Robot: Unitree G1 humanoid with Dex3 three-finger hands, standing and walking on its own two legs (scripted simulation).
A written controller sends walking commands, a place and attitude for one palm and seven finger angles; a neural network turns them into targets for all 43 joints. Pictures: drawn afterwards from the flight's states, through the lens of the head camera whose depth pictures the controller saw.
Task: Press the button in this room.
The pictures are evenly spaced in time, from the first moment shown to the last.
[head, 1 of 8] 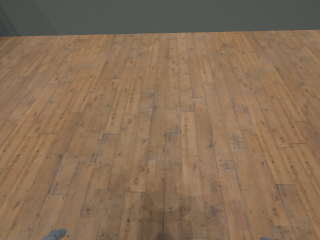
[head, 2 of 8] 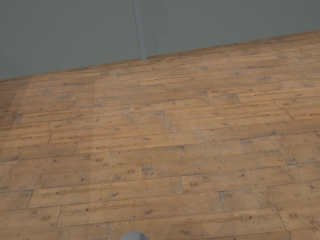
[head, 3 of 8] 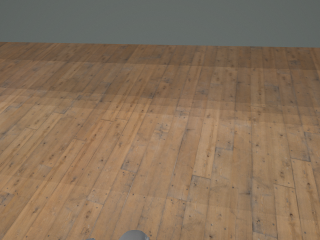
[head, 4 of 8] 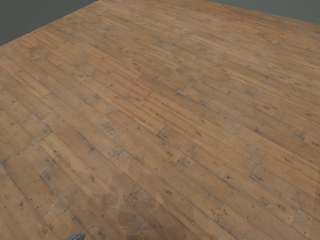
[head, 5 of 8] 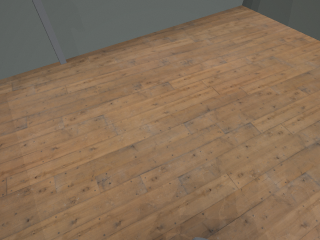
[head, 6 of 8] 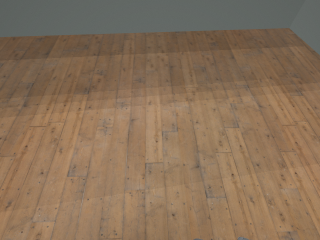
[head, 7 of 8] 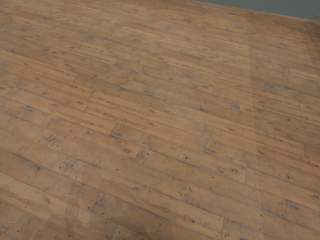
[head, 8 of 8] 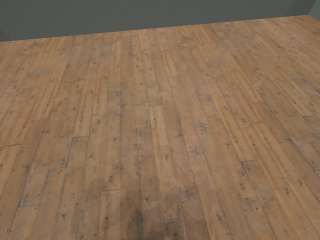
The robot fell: no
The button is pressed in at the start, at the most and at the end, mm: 0 0 0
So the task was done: no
